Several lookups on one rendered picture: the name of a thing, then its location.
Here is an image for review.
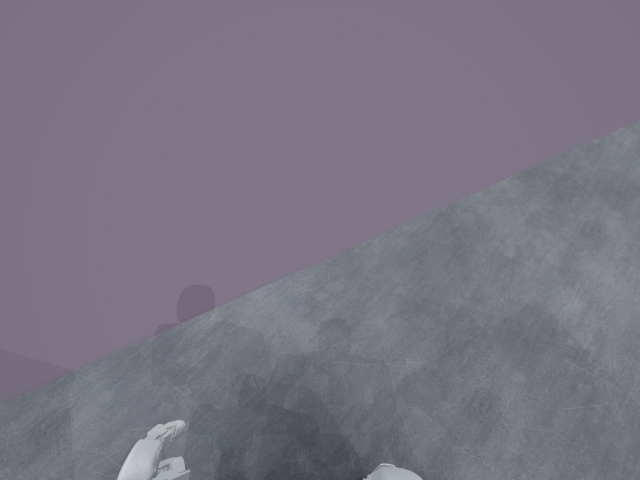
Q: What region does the right robot shin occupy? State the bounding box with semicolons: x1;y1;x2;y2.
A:
370;464;395;475

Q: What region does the robot left hand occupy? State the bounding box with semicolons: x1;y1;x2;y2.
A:
117;420;190;480

